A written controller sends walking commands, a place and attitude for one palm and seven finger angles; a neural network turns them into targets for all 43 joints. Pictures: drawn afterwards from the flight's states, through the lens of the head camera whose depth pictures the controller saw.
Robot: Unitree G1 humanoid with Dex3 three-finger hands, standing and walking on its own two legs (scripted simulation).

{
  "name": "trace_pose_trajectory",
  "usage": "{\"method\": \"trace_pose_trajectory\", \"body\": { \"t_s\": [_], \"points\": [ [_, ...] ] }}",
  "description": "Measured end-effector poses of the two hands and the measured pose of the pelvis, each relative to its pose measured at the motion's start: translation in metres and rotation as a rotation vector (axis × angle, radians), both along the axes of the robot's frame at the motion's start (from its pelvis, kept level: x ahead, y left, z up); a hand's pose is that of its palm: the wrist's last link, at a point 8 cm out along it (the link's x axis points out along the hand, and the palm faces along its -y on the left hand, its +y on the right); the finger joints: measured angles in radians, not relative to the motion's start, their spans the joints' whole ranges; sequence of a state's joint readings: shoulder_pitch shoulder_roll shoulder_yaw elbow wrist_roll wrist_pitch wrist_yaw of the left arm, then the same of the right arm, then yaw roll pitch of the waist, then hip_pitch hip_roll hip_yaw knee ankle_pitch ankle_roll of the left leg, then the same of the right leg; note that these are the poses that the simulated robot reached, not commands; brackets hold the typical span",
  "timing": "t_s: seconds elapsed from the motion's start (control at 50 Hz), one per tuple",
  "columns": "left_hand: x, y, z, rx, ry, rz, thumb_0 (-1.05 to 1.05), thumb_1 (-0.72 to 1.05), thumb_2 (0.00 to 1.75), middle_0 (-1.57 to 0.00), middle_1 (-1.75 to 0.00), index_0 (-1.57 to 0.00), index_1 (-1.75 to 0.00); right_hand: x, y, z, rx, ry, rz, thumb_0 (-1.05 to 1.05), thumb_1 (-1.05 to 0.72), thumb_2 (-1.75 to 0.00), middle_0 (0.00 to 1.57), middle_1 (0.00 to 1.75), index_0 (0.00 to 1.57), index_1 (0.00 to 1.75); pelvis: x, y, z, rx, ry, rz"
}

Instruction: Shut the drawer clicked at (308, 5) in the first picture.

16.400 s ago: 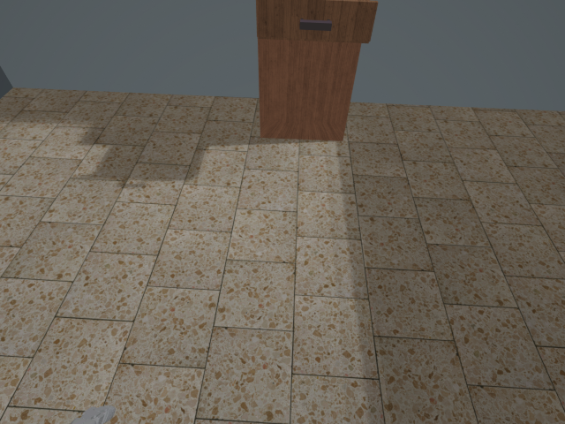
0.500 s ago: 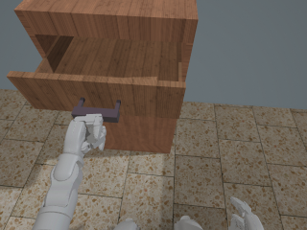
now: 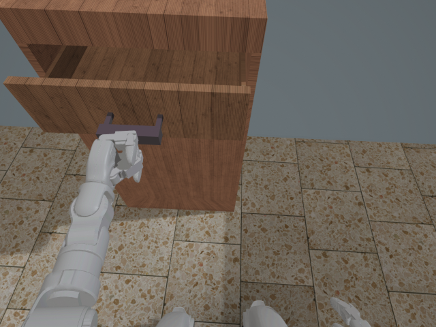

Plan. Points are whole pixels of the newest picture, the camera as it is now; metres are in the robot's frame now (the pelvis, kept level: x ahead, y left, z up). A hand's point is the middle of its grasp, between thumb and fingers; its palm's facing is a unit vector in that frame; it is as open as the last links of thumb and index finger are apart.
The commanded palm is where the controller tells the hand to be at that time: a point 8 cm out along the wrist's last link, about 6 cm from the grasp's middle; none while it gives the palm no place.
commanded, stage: push the drawer shut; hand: left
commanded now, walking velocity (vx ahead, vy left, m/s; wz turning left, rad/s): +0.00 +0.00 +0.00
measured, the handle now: (132, 126) +0.48 +0.17 +0.06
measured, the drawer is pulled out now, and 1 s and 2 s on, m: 0.11 0.00 0.00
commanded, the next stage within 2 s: pull the fist back off the drawer in 1.32 s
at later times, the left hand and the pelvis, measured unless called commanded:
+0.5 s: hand (144, 131) +0.47 +0.14 +0.05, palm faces -0.05 -1.00 -0.04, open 3.0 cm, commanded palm +0.45 +0.19 +0.06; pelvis -0.01 +0.01 -0.01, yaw -1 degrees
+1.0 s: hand (148, 115) +0.52 +0.14 +0.05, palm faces -0.05 -1.00 -0.05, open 2.9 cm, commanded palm +0.51 +0.18 +0.06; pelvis +0.00 +0.01 -0.01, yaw -1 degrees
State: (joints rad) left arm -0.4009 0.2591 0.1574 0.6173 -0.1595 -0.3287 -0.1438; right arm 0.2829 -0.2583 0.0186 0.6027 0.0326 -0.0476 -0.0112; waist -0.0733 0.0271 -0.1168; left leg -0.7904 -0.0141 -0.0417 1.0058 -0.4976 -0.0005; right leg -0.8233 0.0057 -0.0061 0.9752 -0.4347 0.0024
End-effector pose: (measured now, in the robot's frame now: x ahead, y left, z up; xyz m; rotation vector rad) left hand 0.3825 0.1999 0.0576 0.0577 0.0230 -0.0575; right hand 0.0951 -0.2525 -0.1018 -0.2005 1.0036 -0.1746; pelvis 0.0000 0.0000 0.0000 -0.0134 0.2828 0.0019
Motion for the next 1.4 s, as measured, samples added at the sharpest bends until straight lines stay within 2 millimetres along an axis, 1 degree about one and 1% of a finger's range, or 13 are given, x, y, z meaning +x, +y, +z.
{"method": "trace_pose_trajectory", "body": {
  "t_s": [0.2,0.38,0.46,0.56,0.7,0.9,1.0,1.16,1.4],
  "points": [
    [0.023,0.001,-0.001,-0.007,-0.002,0.002,-0.02,0.84,0.92,-1.40,-1.60,-1.40,-1.60,-0.032,-0.003,-0.005,-0.012,0.084,-0.032,0.00,-0.91,-0.90,0.20,0.30,0.21,0.30,-0.007,0.001,-0.002,-0.001,0.015,-0.007],
    [0.052,0.001,-0.002,-0.013,0.002,0.004,-0.04,0.82,0.92,-1.40,-1.60,-1.40,-1.60,-0.060,-0.001,-0.012,-0.024,0.159,-0.049,0.00,-0.91,-0.90,0.20,0.30,0.21,0.30,-0.014,0.006,-0.008,-0.005,0.048,-0.008],
    [0.066,0.000,-0.002,-0.014,0.003,0.006,-0.03,0.82,0.91,-1.40,-1.60,-1.40,-1.60,-0.072,0.001,-0.013,-0.024,0.191,-0.064,0.00,-0.91,-0.90,0.20,0.30,0.21,0.30,-0.014,0.008,-0.010,-0.006,0.065,-0.012],
    [0.077,-0.003,0.000,-0.018,0.000,0.006,0.00,0.85,0.92,-1.40,-1.60,-1.40,-1.60,-0.085,0.005,-0.014,-0.017,0.235,-0.083,0.00,-0.91,-0.90,0.20,0.30,0.21,0.30,-0.012,0.011,-0.011,-0.007,0.079,-0.020],
    [0.091,-0.006,-0.001,-0.019,-0.003,0.013,0.00,0.86,0.92,-1.40,-1.60,-1.40,-1.60,-0.098,0.010,-0.015,-0.011,0.292,-0.095,0.00,-0.91,-0.90,0.20,0.30,0.21,0.30,-0.008,0.013,-0.012,-0.011,0.094,-0.021],
    [0.115,-0.005,0.000,-0.012,0.001,0.015,-0.01,0.84,0.91,-1.40,-1.60,-1.40,-1.60,-0.105,0.010,-0.013,-0.023,0.338,-0.109,0.00,-0.91,-0.90,0.20,0.30,0.21,0.30,-0.005,0.014,-0.014,-0.020,0.121,-0.020],
    [0.117,-0.001,-0.002,-0.011,0.007,0.006,-0.04,0.79,0.93,-1.40,-1.60,-1.40,-1.60,-0.109,0.010,-0.014,-0.025,0.367,-0.103,0.00,-0.91,-0.90,0.20,0.30,0.21,0.30,-0.005,0.013,-0.015,-0.024,0.129,-0.016],
    [0.120,0.004,-0.003,-0.008,0.017,0.020,-0.07,0.71,0.95,-1.40,-1.60,-1.40,-1.60,-0.116,0.009,-0.015,-0.046,0.379,-0.087,0.00,-0.91,-0.90,0.20,0.30,0.21,0.30,-0.013,0.012,-0.019,-0.036,0.138,0.004],
    [0.120,0.002,0.000,0.007,0.013,0.025,-0.02,0.70,1.00,-1.40,-1.60,-1.40,-1.60,-0.140,0.008,-0.017,-0.072,0.389,-0.074,0.00,-0.91,-0.90,0.20,0.30,0.21,0.30,-0.031,0.013,-0.026,-0.048,0.152,0.021]
  ]
}}
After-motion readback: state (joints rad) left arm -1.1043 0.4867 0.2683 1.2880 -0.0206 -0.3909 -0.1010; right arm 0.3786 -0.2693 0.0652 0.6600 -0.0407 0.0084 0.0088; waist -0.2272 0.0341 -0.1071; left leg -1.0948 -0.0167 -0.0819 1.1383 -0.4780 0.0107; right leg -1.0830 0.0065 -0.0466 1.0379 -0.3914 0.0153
